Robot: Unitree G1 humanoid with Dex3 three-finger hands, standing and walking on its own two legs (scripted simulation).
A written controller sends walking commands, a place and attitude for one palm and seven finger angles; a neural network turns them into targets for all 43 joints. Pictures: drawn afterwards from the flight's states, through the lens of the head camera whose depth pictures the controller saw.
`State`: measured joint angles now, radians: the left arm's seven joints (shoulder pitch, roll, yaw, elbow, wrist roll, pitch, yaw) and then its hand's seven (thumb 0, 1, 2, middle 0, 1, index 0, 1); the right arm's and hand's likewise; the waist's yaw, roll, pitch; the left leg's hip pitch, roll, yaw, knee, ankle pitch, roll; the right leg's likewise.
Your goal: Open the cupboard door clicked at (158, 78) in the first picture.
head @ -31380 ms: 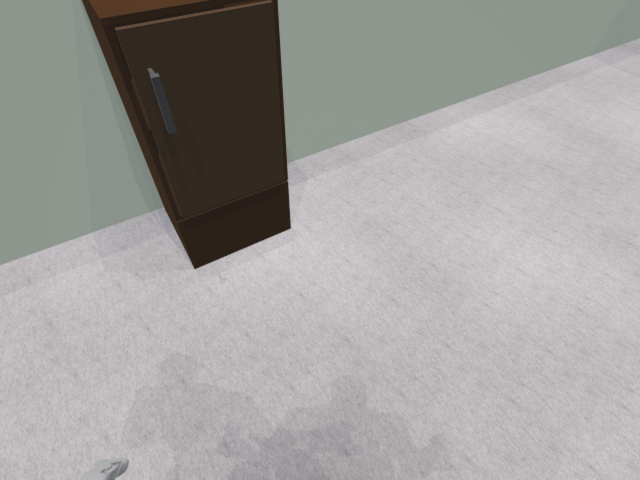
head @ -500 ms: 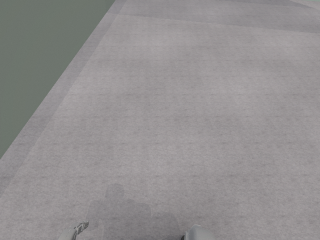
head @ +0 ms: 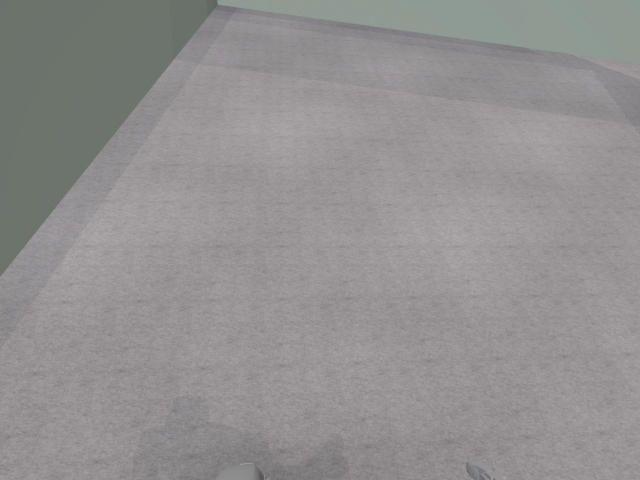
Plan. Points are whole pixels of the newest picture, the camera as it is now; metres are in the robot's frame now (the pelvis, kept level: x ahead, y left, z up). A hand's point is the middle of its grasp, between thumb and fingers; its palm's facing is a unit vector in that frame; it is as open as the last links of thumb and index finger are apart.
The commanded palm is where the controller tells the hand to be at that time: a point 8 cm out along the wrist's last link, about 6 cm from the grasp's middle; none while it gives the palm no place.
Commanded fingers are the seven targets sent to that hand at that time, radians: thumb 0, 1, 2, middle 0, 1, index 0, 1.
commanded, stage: turn to face it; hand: left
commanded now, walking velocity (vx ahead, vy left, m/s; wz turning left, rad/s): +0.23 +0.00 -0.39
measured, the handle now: out of the picture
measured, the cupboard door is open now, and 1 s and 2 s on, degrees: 43 43 43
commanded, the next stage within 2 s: none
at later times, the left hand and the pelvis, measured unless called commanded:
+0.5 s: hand (222, 418) +0.22 +0.15 -0.15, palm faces +0.20 -0.96 -0.18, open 7.3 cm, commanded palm none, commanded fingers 0.00 0.90 0.90 -0.20 -0.30 -0.20 -0.30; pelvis +0.14 -0.04 +0.02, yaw +12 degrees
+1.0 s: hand (197, 467) +0.15 +0.17 -0.14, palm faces +0.48 -0.81 -0.33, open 7.4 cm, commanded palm none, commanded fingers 0.00 0.90 0.90 -0.20 -0.30 -0.20 -0.30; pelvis +0.19 -0.06 +0.01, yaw +29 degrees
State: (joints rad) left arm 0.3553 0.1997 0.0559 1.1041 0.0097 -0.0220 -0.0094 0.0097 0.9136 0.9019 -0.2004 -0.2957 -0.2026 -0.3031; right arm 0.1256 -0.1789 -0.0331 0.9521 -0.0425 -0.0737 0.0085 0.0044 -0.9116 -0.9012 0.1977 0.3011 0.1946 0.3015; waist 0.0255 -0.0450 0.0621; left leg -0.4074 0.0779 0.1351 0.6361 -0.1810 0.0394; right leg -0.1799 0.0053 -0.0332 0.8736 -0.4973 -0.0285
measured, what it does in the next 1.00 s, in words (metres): walks ahead, turning left: right foot, then left foot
